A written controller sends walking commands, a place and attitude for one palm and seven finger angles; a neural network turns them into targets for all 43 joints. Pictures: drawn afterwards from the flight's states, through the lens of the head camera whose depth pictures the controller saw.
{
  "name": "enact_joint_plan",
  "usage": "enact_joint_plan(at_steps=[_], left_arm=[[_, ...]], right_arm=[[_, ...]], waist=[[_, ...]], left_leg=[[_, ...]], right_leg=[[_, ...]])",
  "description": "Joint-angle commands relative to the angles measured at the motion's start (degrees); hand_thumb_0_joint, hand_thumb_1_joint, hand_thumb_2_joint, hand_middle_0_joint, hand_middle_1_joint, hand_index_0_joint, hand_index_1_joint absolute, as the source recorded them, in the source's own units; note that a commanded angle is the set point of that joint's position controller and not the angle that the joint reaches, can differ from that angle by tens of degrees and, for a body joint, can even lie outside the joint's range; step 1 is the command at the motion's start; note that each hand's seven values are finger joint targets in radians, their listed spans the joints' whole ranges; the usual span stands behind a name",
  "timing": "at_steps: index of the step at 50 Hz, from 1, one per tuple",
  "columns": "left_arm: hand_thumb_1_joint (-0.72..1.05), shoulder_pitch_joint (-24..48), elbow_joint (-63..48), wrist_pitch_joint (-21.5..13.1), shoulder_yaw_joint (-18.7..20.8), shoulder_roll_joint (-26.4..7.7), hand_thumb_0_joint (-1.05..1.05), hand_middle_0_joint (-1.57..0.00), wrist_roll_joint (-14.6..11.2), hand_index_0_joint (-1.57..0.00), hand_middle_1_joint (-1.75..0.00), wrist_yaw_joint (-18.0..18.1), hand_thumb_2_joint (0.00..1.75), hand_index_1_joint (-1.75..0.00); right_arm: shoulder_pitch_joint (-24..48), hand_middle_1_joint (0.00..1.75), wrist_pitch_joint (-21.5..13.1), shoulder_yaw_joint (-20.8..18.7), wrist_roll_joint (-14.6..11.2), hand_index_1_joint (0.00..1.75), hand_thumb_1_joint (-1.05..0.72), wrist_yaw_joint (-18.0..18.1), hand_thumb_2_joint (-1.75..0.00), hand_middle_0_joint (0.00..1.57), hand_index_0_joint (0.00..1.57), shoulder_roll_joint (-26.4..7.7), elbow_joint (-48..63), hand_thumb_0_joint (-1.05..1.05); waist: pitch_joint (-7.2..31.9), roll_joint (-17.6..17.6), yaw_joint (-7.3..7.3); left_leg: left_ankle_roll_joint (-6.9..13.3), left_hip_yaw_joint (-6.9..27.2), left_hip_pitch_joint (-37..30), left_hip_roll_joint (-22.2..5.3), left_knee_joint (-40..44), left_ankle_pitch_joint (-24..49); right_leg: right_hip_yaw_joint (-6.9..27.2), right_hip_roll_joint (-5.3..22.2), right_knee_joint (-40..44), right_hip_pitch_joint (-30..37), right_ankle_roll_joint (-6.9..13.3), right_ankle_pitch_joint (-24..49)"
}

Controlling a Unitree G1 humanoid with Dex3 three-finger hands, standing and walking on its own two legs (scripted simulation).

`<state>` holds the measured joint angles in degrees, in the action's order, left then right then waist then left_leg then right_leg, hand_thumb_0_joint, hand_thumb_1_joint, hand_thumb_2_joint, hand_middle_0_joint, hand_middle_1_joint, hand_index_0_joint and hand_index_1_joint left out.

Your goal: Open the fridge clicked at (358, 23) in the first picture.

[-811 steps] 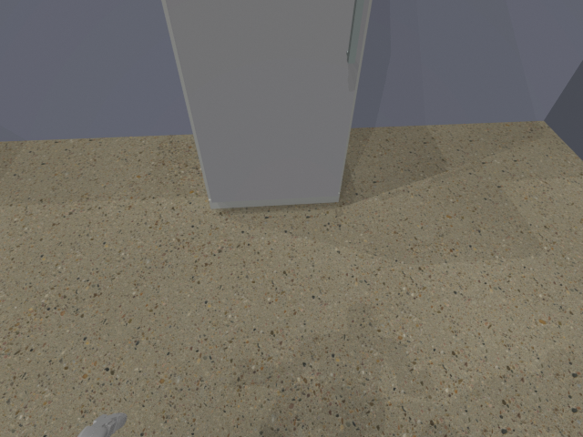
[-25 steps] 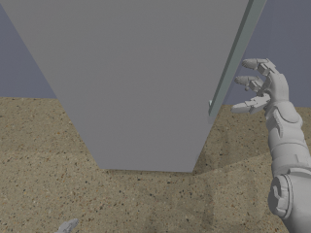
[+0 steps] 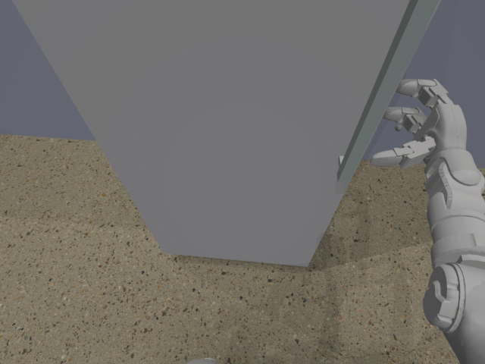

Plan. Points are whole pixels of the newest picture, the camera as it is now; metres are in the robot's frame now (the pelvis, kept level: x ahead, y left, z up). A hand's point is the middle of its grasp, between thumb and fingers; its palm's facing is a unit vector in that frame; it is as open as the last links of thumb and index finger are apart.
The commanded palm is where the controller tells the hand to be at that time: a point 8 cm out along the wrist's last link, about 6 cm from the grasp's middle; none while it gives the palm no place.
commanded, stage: slide the fingers in behind the handle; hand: right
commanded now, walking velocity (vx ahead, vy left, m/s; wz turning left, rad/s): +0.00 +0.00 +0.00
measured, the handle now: (376, 90) +0.50 -0.11 +0.19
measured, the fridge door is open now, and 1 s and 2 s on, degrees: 0 0 0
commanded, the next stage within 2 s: grip the handle and tug to test in 1.64 s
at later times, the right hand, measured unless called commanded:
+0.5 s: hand (385, 136) +0.46 -0.14 +0.14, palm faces -0.07 +1.00 +0.01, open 14.0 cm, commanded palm +0.43 -0.19 +0.14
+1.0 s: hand (369, 137) +0.45 -0.11 +0.14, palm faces -0.08 +1.00 +0.00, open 13.9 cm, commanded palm +0.42 -0.16 +0.14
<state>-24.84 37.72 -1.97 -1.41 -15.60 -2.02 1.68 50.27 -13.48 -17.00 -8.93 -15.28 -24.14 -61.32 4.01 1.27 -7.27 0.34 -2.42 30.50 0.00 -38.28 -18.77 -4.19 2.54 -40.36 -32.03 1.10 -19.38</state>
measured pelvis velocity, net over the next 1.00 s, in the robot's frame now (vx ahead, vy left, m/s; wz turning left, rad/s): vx -0.01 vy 0.01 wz -0.01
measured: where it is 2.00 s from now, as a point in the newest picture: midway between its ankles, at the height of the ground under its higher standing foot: outside the picture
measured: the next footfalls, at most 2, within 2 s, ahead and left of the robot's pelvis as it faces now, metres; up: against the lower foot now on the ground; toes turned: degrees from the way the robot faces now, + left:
none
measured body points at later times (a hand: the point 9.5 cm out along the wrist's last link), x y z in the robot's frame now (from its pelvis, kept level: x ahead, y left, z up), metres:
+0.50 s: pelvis +0.00 +0.01 +0.00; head +0.04 +0.01 +0.45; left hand +0.11 +0.26 -0.11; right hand +0.45 -0.19 +0.14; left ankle +0.00 +0.12 -0.72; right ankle +0.00 -0.10 -0.72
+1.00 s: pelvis -0.01 +0.01 +0.00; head +0.03 +0.02 +0.45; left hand +0.05 +0.27 -0.11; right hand +0.45 -0.16 +0.15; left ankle +0.00 +0.12 -0.72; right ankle +0.00 -0.10 -0.72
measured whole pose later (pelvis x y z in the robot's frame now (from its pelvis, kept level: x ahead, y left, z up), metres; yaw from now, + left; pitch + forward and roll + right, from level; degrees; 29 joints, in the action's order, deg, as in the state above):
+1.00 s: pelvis -0.01 +0.01 +0.00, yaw -1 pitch +7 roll +0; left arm -20.9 37.5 -2.5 -1.3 -14.9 -2.4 1.6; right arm 45.8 -11.6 -11.9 -8.5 -9.3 -16.3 -54.7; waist 3.1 1.5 -5.6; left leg 1.3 -3.2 26.2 0.1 -37.2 -18.3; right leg -3.4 2.4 -37.9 -27.3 0.2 -17.7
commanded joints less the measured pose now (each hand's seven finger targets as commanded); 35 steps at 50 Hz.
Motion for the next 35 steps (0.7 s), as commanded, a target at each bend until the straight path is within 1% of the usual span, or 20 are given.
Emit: enact_joint_plan(at_steps=[1, 5, 7, 8, 9, 10, 11, 13, 16, 18, 21, 22, 24, 27, 28, 29, 30, 31, 34, 35], left_arm=[[0.90, -2.3, -6.3, -1.6, 3.6, -9.2, 0.00, -0.20, -0.4, -0.20, -0.30, 0.3, 0.90, -0.30], [0.90, -1.3, -6.8, -1.7, 3.7, -8.9, 0.00, -0.20, -0.6, -0.20, -0.30, 0.1, 0.90, -0.30], [0.90, -0.6, -6.9, -1.6, 3.6, -8.7, 0.00, -0.20, -0.7, -0.20, -0.30, 0.1, 0.90, -0.30], [0.90, 0.2, -7.2, -1.7, 3.5, -8.4, 0.00, -0.20, -0.9, -0.20, -0.30, 0.0, 0.90, -0.30], [0.90, 0.1, -7.3, -1.7, 3.5, -8.3, 0.00, -0.20, -0.8, -0.20, -0.30, 0.1, 0.90, -0.30], [0.90, 0.3, -7.0, -1.7, 3.7, -8.5, 0.00, -0.20, -0.8, -0.20, -0.30, 0.1, 0.90, -0.30], [0.90, 0.8, -7.3, -1.6, 3.5, -8.4, 0.00, -0.20, -0.8, -0.20, -0.30, 0.1, 0.90, -0.30], [0.90, 1.7, -7.0, -1.6, 3.2, -8.0, 0.00, -0.20, -1.0, -0.20, -0.30, 0.3, 0.90, -0.30], [0.90, 2.0, -6.7, -1.9, 3.1, -8.1, 0.00, -0.20, -0.8, -0.20, -0.30, 0.6, 0.90, -0.30], [0.90, 2.3, -6.4, -2.2, 2.8, -7.7, 0.00, -0.20, -0.7, -0.20, -0.30, 0.6, 0.90, -0.30], [0.90, 2.5, -6.7, -2.1, 2.8, -7.8, 0.00, -0.20, -0.5, -0.20, -0.30, 0.5, 0.90, -0.30], [0.90, 3.0, -6.9, -2.1, 2.6, -7.6, 0.00, -0.20, -0.6, -0.20, -0.30, 0.4, 0.90, -0.30], [0.90, 2.6, -6.8, -1.8, 2.6, -7.9, 0.00, -0.20, -0.5, -0.20, -0.30, 0.5, 0.90, -0.30], [0.90, 3.0, -7.4, -1.6, 2.6, -7.9, 0.00, -0.20, -0.7, -0.20, -0.30, 0.6, 0.90, -0.30], [0.90, 3.3, -7.9, -1.6, 2.5, -7.7, 0.00, -0.20, -0.8, -0.20, -0.30, 0.5, 0.90, -0.30], [0.90, 3.0, -7.8, -1.5, 2.6, -7.9, 0.00, -0.20, -0.7, -0.20, -0.30, 0.6, 0.90, -0.30], [0.90, 3.2, -7.8, -1.6, 2.6, -7.7, 0.00, -0.20, -0.8, -0.20, -0.30, 0.6, 0.90, -0.30], [0.90, 3.4, -8.0, -1.7, 2.7, -7.4, 0.00, -0.20, -0.9, -0.20, -0.30, 0.6, 0.90, -0.30], [0.90, 2.9, -7.4, -1.9, 2.9, -7.6, 0.00, -0.20, -0.8, -0.20, -0.30, 0.6, 0.90, -0.30], [0.90, 3.1, -7.3, -2.0, 2.9, -7.6, 0.00, -0.20, -0.9, -0.20, -0.30, 0.6, 0.90, -0.30]], right_arm=[[23.8, 1.20, -2.2, -0.6, -1.2, 1.20, 0.50, 0.0, -0.30, 0.30, 0.30, -9.8, 16.9, 0.00], [21.3, 1.20, -1.2, 0.2, -1.5, 1.20, 0.50, 0.8, -0.30, 0.30, 0.30, -7.9, 21.3, 0.00], [19.8, 1.20, -0.4, 0.5, -1.5, 1.20, 0.50, 1.1, -0.30, 0.30, 0.30, -7.5, 21.8, 0.00], [20.0, 1.20, -0.2, 3.0, -1.6, 1.20, 0.50, 1.1, -0.30, 0.30, 0.30, -4.7, 23.1, 0.00], [19.9, 1.20, -0.1, 2.9, -1.9, 1.20, 0.50, 1.4, -0.30, 0.30, 0.30, -4.4, 23.7, 0.00], [19.7, 1.20, 0.1, 1.3, -1.7, 1.20, 0.50, 1.7, -0.30, 0.30, 0.30, -6.4, 24.1, 0.00], [18.8, 1.20, 0.4, 1.4, -1.7, 1.20, 0.50, 1.8, -0.30, 0.30, 0.30, -6.1, 24.1, 0.00], [22.7, 1.20, 0.7, 5.3, -1.6, 1.20, 0.50, 2.0, -0.30, 0.30, 0.30, -2.4, 24.3, 0.00], [23.9, 1.20, 0.4, 2.7, -1.4, 1.20, 0.50, 3.4, -0.30, 0.30, 0.30, -4.9, 23.9, 0.00], [26.0, 1.20, 0.2, 4.1, -1.3, 1.20, 0.50, 3.9, -0.30, 0.30, 0.30, -3.0, 22.6, 0.00], [23.6, 1.20, -0.5, 1.7, -0.7, 1.20, 0.50, 4.4, -0.30, 0.30, 0.30, -5.5, 21.2, 0.00], [23.2, 1.20, -0.5, 2.5, -0.7, 1.20, 0.50, 4.3, -0.30, 0.30, 0.30, -4.4, 20.6, 0.00], [22.0, 1.20, -0.5, 1.6, -0.7, 1.20, 0.50, 4.1, -0.30, 0.30, 0.30, -5.5, 18.0, 0.00], [22.9, 1.20, -0.7, 1.3, -0.7, 1.20, 0.50, 3.5, -0.30, 0.30, 0.30, -6.4, 18.5, 0.00], [22.5, 1.20, -0.7, 2.4, -0.8, 1.20, 0.50, 3.2, -0.30, 0.30, 0.30, -5.0, 19.0, 0.00], [22.8, 1.20, -1.0, 1.5, -0.9, 1.20, 0.50, 3.3, -0.30, 0.30, 0.30, -6.0, 19.0, 0.00], [23.7, 1.20, -1.4, 1.7, -0.9, 1.20, 0.50, 3.3, -0.30, 0.30, 0.30, -6.0, 20.5, 0.00], [23.7, 1.20, -1.6, 3.6, -1.2, 1.20, 0.50, 3.1, -0.30, 0.30, 0.30, -3.7, 22.0, 0.00], [22.8, 1.20, -1.5, 4.0, -1.8, 1.20, 0.50, 3.2, -0.30, 0.30, 0.30, -2.8, 21.8, 0.00], [23.0, 1.20, -1.3, 4.2, -1.9, 1.20, 0.50, 3.3, -0.30, 0.30, 0.30, -2.3, 21.6, 0.00]], waist=[[23.0, 1.9, 1.39], [23.3, 1.7, 1.75], [21.1, 1.1, 2.10], [20.7, 2.3, 1.64], [20.3, 0.9, 1.53], [21.3, 1.1, 1.81], [21.0, 1.0, 2.10], [17.8, 1.3, 0.56], [20.0, 1.8, 1.23], [19.3, 0.6, 0.60], [21.5, -0.2, 2.01], [20.8, 1.0, 1.89], [19.5, -2.6, 1.80], [19.1, -1.8, 1.97], [19.6, -0.3, 2.18], [19.7, -1.5, 2.14], [20.5, -0.2, 2.01], [21.4, 1.2, 1.90], [20.4, -1.6, 1.55], [20.2, -0.9, 1.65]], left_leg=[[0.9, -0.2, -6.3, 2.3, 3.0, 20.3], [0.8, -0.2, -7.0, 2.4, 3.3, 22.1], [0.9, -0.3, -7.3, 2.2, 3.6, 21.2], [0.9, -0.4, -6.8, 2.2, 3.7, 21.3], [1.0, -0.5, -7.4, 2.2, 3.7, 21.7], [0.8, -0.1, -7.7, 2.2, 3.7, 22.5], [0.9, -0.2, -8.1, 2.1, 3.7, 22.0], [0.8, -0.5, -5.9, 2.0, 4.3, 19.6], [1.0, -0.1, -6.8, 1.9, 4.1, 19.7], [0.8, -0.2, -6.7, 1.8, 4.0, 19.9], [0.9, 0.2, -9.3, 1.6, 3.3, 22.2], [0.9, 0.3, -9.1, 1.5, 3.5, 22.5], [0.8, 0.5, -10.6, 1.4, 3.8, 22.5], [0.7, 0.9, -11.0, 1.3, 4.1, 22.0], [0.7, 0.9, -10.9, 1.3, 4.1, 21.4], [0.8, 1.0, -11.9, 1.2, 4.2, 21.7], [0.8, 1.1, -11.5, 1.3, 4.1, 22.1], [0.8, 1.1, -11.1, 1.4, 4.2, 22.1], [0.8, 0.7, -11.4, 1.6, 4.7, 21.9], [0.7, 0.9, -10.7, 1.6, 4.9, 21.1]], right_leg=[[4.7, -1.2, 3.4, 18.2, 0.6, 21.7], [4.3, -1.1, 3.3, 19.9, 0.7, 23.9], [4.5, -1.1, 3.9, 18.8, 0.6, 22.5], [4.3, -1.2, 3.9, 19.5, 0.6, 22.7], [4.4, -1.2, 3.6, 19.3, 0.8, 23.3], [4.3, -1.2, 3.7, 19.8, 0.8, 23.1], [4.3, -1.3, 3.9, 19.3, 0.7, 22.3], [4.7, -1.5, 4.3, 19.0, 0.6, 19.5], [4.9, -1.7, 4.1, 19.9, 0.6, 19.4], [4.8, -1.9, 4.1, 19.3, 0.7, 18.8], [4.6, -2.2, 3.9, 18.5, 0.7, 20.2], [4.1, -2.4, 3.8, 18.4, 0.7, 19.9], [3.8, -2.5, 3.8, 15.6, 1.1, 18.3], [3.3, -2.6, 4.4, 14.6, 1.1, 16.4], [3.2, -2.8, 4.4, 14.7, 1.0, 15.8], [3.4, -2.8, 4.1, 14.4, 1.2, 16.1], [3.4, -2.7, 4.3, 15.5, 1.1, 16.6], [3.3, -2.7, 4.2, 16.8, 1.1, 16.9], [3.5, -2.6, 4.4, 16.6, 1.2, 17.0], [3.4, -2.6, 4.7, 16.6, 1.2, 15.8]])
